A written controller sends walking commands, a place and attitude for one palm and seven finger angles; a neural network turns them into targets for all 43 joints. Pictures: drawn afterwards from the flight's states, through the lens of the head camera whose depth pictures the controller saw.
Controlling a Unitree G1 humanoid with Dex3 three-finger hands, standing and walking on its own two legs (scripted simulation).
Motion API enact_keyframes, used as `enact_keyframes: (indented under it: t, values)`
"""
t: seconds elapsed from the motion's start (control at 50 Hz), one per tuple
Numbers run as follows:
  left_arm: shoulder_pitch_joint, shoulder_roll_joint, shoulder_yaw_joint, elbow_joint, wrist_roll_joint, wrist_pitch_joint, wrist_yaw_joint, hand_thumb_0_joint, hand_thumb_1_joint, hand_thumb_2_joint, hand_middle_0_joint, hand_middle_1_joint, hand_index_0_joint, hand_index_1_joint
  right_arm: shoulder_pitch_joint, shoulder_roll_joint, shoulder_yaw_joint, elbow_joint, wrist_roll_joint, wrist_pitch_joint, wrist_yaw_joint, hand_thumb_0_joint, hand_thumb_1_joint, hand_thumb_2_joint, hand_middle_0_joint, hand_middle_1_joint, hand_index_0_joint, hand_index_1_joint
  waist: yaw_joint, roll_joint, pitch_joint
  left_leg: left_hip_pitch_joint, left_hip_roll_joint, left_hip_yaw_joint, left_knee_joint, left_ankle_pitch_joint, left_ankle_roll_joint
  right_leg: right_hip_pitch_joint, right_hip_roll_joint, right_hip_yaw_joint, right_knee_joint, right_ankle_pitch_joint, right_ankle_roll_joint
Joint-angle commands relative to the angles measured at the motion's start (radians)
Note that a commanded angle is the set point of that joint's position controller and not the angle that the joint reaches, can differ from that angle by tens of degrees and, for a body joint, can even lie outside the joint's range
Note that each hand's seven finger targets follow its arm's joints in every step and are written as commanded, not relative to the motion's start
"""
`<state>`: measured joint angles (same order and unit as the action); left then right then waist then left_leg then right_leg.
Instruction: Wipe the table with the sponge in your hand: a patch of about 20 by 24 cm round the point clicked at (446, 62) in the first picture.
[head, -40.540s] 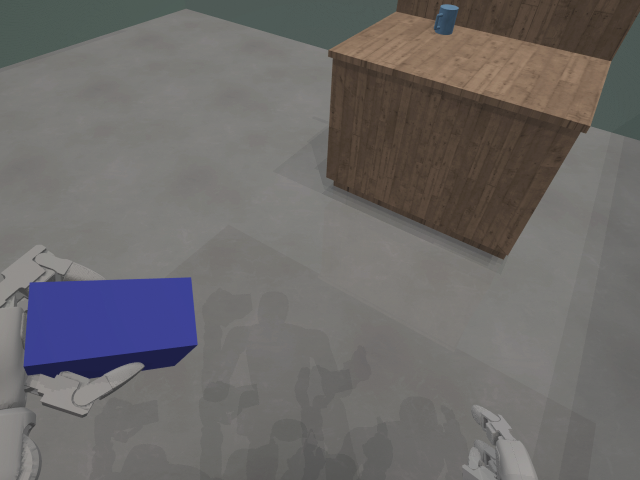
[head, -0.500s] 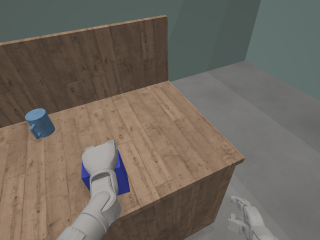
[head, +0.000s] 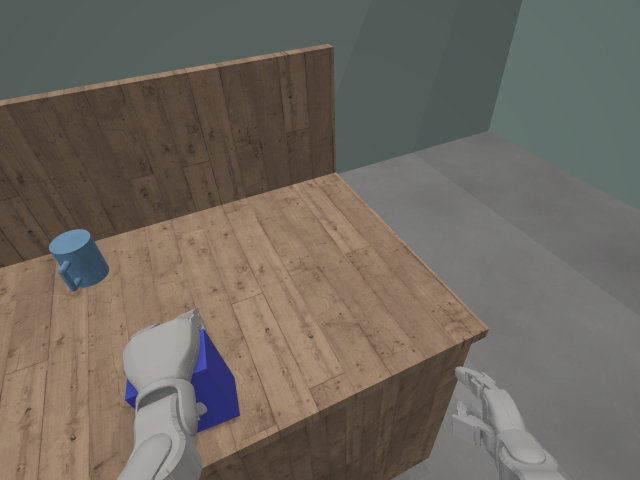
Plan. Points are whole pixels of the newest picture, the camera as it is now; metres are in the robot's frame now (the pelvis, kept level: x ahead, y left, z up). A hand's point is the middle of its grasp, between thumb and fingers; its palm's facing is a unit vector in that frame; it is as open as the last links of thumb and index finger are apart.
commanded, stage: slide back across to the middle lane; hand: left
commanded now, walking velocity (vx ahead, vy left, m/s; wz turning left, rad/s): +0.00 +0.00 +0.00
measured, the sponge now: (193, 394) +0.24 +0.23 -0.03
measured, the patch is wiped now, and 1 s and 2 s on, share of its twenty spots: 1.00 1.00 1.00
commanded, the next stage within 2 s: wipe forward along the middle lane in 0.02 s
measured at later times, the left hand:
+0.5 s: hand (160, 366) +0.25 +0.26 +0.02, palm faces -0.03 -0.08 -1.00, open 10.3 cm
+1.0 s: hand (155, 335) +0.29 +0.29 +0.01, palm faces -0.09 -0.02 -1.00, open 10.3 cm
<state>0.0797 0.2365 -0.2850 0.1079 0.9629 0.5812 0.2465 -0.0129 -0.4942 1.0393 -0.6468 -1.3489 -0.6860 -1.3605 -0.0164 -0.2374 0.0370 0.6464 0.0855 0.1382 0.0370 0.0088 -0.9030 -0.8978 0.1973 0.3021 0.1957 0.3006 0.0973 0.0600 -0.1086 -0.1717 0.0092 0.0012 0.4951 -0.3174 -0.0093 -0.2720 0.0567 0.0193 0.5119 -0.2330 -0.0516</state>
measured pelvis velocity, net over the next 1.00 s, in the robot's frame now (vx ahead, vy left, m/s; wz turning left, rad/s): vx -0.03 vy -0.02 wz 0.04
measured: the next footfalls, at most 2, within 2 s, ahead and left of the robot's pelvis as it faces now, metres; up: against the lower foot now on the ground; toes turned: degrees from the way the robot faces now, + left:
none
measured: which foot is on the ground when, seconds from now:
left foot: down 0.00-1.00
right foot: down 0.00-1.00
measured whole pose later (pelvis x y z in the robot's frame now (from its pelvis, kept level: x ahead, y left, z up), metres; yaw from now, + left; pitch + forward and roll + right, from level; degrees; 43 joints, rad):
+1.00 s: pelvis -0.03 -0.02 -0.01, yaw +2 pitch +8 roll +1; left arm -0.39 0.39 -0.09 0.70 0.96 0.36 0.23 -0.01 -0.54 1.05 -0.70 -1.31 -0.74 -1.32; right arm 0.13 -0.28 0.02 0.69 0.08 0.06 -0.08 0.01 -0.90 -0.90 0.20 0.30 0.20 0.30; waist 0.03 0.05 -0.11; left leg -0.45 0.00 -0.05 0.61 -0.30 -0.01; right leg -0.53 0.05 -0.03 0.59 -0.21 -0.07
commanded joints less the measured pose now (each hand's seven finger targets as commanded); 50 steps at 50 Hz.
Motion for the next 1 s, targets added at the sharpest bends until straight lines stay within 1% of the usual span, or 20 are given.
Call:
enact_keyframes:
  t: [0.0,0.04,0.1,0.14,0.18,0.22,0.24,0.4,0.44,0.5,0.54,0.56,0.64,0.7,0.74,0.8,0.84,0.88,0.96,0.98]
  values:
    - [-0.026,0.138,0.091,-0.082,0.006,0.037,-0.016,0.000,0.100,1.300,-1.200,-1.600,-1.200,-1.600,-0.234,-0.090,-0.035,-0.174,0.001,-0.058,-0.011,0.000,-0.900,-0.900,0.200,0.300,0.200,0.300,0.019,-0.123,-0.071,-0.088,-0.058,-0.020,-0.054,0.230,0.037,0.177,-0.028,0.096,-0.084,0.273,-0.019]
    - [-0.031,0.188,0.144,-0.095,0.003,0.027,-0.020,0.000,0.100,1.300,-1.200,-1.600,-1.200,-1.600,-0.238,-0.097,-0.036,-0.167,0.000,-0.063,-0.017,0.000,-0.900,-0.900,0.200,0.300,0.200,0.300,0.024,-0.107,-0.057,-0.074,-0.056,-0.029,-0.061,0.212,0.038,0.158,-0.024,0.108,-0.101,0.207,-0.023]
    - [-0.084,0.135,0.080,-0.078,0.015,0.026,-0.035,0.000,0.100,1.300,-1.200,-1.600,-1.200,-1.600,-0.231,-0.094,-0.034,-0.167,-0.002,-0.070,-0.024,0.000,-0.900,-0.900,0.200,0.300,0.200,0.300,0.008,-0.107,-0.034,-0.081,-0.056,-0.031,-0.073,0.178,0.043,0.127,-0.024,0.087,-0.117,0.115,-0.020]
    - [-0.147,0.171,0.115,-0.044,0.028,0.019,-0.035,0.000,0.100,1.300,-1.200,-1.600,-1.200,-1.600,-0.221,-0.103,-0.035,-0.150,-0.003,-0.078,-0.033,0.000,-0.900,-0.900,0.200,0.300,0.200,0.300,0.002,-0.088,-0.013,-0.077,-0.051,-0.042,-0.080,0.148,0.043,0.079,-0.016,0.088,-0.129,0.042,-0.028]
    - [-0.223,0.141,0.079,0.005,0.040,0.015,-0.038,0.000,0.100,1.300,-1.200,-1.600,-1.200,-1.600,-0.209,-0.103,-0.033,-0.146,-0.003,-0.082,-0.043,0.000,-0.900,-0.900,0.200,0.300,0.200,0.300,-0.012,-0.096,-0.004,-0.097,-0.050,-0.041,-0.088,0.104,0.042,0.046,-0.014,0.062,-0.123,-0.020,-0.026]
    - [-0.241,0.146,0.092,0.046,0.045,-0.003,-0.035,0.000,0.100,1.300,-1.200,-1.600,-1.200,-1.600,-0.199,-0.105,-0.037,-0.140,-0.005,-0.089,-0.052,0.000,-0.900,-0.900,0.200,0.300,0.200,0.300,-0.007,-0.107,-0.020,-0.109,-0.053,-0.040,-0.085,0.087,0.042,0.047,-0.015,0.059,-0.122,-0.035,-0.026]
    - [-0.259,0.190,0.143,0.041,0.045,-0.016,-0.026,0.000,0.100,1.300,-1.200,-1.600,-1.200,-1.600,-0.186,-0.111,-0.041,-0.135,-0.007,-0.095,-0.057,0.000,-0.900,-0.900,0.200,0.300,0.200,0.300,0.002,-0.093,-0.056,-0.103,-0.051,-0.046,-0.085,0.086,0.043,0.052,-0.012,0.065,-0.109,-0.034,-0.032]
    - [-0.389,0.125,0.096,0.218,0.053,-0.046,-0.002,0.000,0.100,1.300,-1.200,-1.600,-1.200,-1.600,-0.154,-0.112,-0.042,-0.123,-0.007,-0.110,-0.084,0.000,-0.900,-0.900,0.200,0.300,0.200,0.300,-0.026,-0.149,-0.052,-0.177,-0.055,-0.038,-0.064,0.020,0.034,-0.009,-0.017,0.039,-0.095,-0.080,-0.022]
    - [-0.393,0.170,0.146,0.239,0.046,-0.048,0.006,0.000,0.100,1.300,-1.200,-1.600,-1.200,-1.600,-0.138,-0.119,-0.047,-0.118,-0.007,-0.111,-0.087,0.000,-0.900,-0.900,0.200,0.300,0.200,0.300,-0.016,-0.143,-0.088,-0.181,-0.053,-0.042,-0.059,0.027,0.032,0.000,-0.017,0.041,-0.083,-0.069,-0.026]
    - [-0.417,0.164,0.135,0.292,0.034,-0.050,0.004,0.000,0.100,1.300,-1.200,-1.600,-1.200,-1.600,-0.122,-0.119,-0.042,-0.118,-0.008,-0.109,-0.095,0.000,-0.900,-0.900,0.200,0.300,0.200,0.300,-0.030,-0.164,-0.095,-0.212,-0.057,-0.034,-0.042,0.031,0.033,0.010,-0.026,0.039,-0.082,-0.045,-0.014]
    - [-0.425,0.233,0.198,0.319,0.033,-0.057,0.008,0.000,0.100,1.300,-1.200,-1.600,-1.200,-1.600,-0.113,-0.129,-0.046,-0.108,-0.009,-0.107,-0.101,0.000,-0.900,-0.900,0.200,0.300,0.200,0.300,-0.025,-0.162,-0.095,-0.229,-0.057,-0.038,-0.035,0.025,0.032,0.007,-0.026,0.060,-0.082,-0.051,-0.017]
    - [-0.450,0.204,0.162,0.330,0.032,-0.061,0.004,0.000,0.100,1.300,-1.200,-1.600,-1.200,-1.600,-0.103,-0.124,-0.042,-0.116,-0.010,-0.107,-0.103,0.000,-0.900,-0.900,0.200,0.300,0.200,0.300,-0.036,-0.166,-0.097,-0.242,-0.059,-0.033,-0.031,0.023,0.035,0.012,-0.031,0.045,-0.078,-0.044,-0.011]
    - [-0.492,0.256,0.200,0.396,0.039,-0.083,0.002,0.000,0.100,1.300,-1.200,-1.600,-1.200,-1.600,-0.079,-0.133,-0.046,-0.105,-0.007,-0.105,-0.109,0.000,-0.900,-0.900,0.200,0.300,0.200,0.300,-0.045,-0.161,-0.075,-0.273,-0.060,-0.034,-0.020,-0.011,0.033,-0.027,-0.032,0.065,-0.085,-0.097,-0.009]
    - [-0.522,0.227,0.164,0.443,0.036,-0.103,-0.005,0.000,0.100,1.300,-1.200,-1.600,-1.200,-1.600,-0.059,-0.130,-0.045,-0.110,-0.005,-0.109,-0.112,0.000,-0.900,-0.900,0.200,0.300,0.200,0.300,-0.060,-0.156,-0.074,-0.293,-0.061,-0.025,-0.006,-0.026,0.035,-0.044,-0.038,0.054,-0.085,-0.109,-0.001]
    - [-0.552,0.299,0.223,0.466,0.032,-0.122,-0.002,0.000,0.100,1.300,-1.200,-1.600,-1.200,-1.600,-0.039,-0.140,-0.048,-0.104,-0.005,-0.112,-0.115,0.000,-0.900,-0.900,0.200,0.300,0.200,0.300,-0.056,-0.149,-0.086,-0.311,-0.061,-0.028,-0.002,-0.040,0.035,-0.044,-0.038,0.070,-0.084,-0.134,-0.003]
    - [-0.591,0.297,0.210,0.509,0.026,-0.153,0.000,0.000,0.100,1.300,-1.200,-1.600,-1.200,-1.600,-0.019,-0.136,-0.048,-0.107,-0.004,-0.117,-0.124,0.000,-0.900,-0.900,0.200,0.300,0.200,0.300,-0.071,-0.190,-0.098,-0.351,-0.064,-0.021,0.015,-0.065,0.039,-0.033,-0.049,0.076,-0.090,-0.164,0.013]
    - [-0.616,0.355,0.262,0.526,0.025,-0.175,0.007,0.000,0.100,1.300,-1.200,-1.600,-1.200,-1.600,-0.001,-0.144,-0.053,-0.095,-0.004,-0.122,-0.124,0.000,-0.900,-0.900,0.200,0.300,0.200,0.300,-0.069,-0.174,-0.121,-0.358,-0.061,-0.026,0.023,-0.054,0.039,-0.035,-0.047,0.084,-0.080,-0.147,0.009]
    - [-0.616,0.331,0.236,0.548,0.022,-0.190,0.007,0.000,0.100,1.300,-1.200,-1.600,-1.200,-1.600,0.014,-0.141,-0.054,-0.102,-0.004,-0.124,-0.125,0.000,-0.900,-0.900,0.200,0.300,0.200,0.300,-0.075,-0.185,-0.140,-0.374,-0.062,-0.019,0.033,-0.047,0.042,-0.019,-0.052,0.081,-0.075,-0.118,0.018]
    - [-0.687,0.379,0.253,0.580,0.021,-0.218,0.008,0.000,0.100,1.300,-1.200,-1.600,-1.200,-1.600,0.041,-0.146,-0.054,-0.093,-0.003,-0.129,-0.125,0.000,-0.900,-0.900,0.200,0.300,0.200,0.300,-0.087,-0.143,-0.160,-0.395,-0.059,-0.015,0.044,-0.051,0.046,-0.016,-0.060,0.089,-0.073,-0.121,0.022]
    - [-0.692,0.401,0.272,0.608,0.026,-0.225,0.009,0.000,0.100,1.300,-1.200,-1.600,-1.200,-1.600,0.052,-0.148,-0.056,-0.086,-0.003,-0.131,-0.127,0.000,-0.900,-0.900,0.200,0.300,0.200,0.300,-0.093,-0.170,-0.153,-0.403,-0.055,-0.017,0.052,-0.043,0.047,-0.018,-0.060,0.091,-0.071,-0.100,0.024]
